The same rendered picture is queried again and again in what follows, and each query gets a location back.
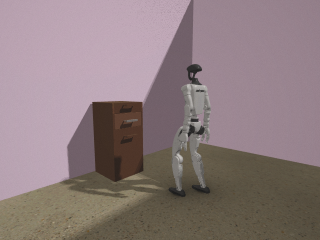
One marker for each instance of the left robot hand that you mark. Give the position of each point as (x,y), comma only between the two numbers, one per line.
(183,138)

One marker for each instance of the robot right upper arm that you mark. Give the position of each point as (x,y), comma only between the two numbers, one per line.
(207,104)

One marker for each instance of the left robot thigh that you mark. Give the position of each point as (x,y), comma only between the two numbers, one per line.
(175,146)

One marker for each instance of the robot left upper arm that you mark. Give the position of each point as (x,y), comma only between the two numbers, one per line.
(186,90)

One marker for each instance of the left robot forearm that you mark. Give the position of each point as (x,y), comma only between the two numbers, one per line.
(187,119)

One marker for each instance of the right robot forearm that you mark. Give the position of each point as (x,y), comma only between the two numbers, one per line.
(206,118)

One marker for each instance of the drawer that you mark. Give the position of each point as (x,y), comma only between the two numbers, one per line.
(120,120)

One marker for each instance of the right robot foot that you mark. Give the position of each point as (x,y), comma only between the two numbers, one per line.
(199,188)

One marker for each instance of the cabinet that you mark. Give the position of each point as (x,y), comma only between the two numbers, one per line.
(117,157)

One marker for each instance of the handle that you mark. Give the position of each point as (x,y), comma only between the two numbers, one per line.
(131,120)
(133,135)
(127,105)

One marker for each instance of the right robot hand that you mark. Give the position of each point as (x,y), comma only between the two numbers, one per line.
(206,131)

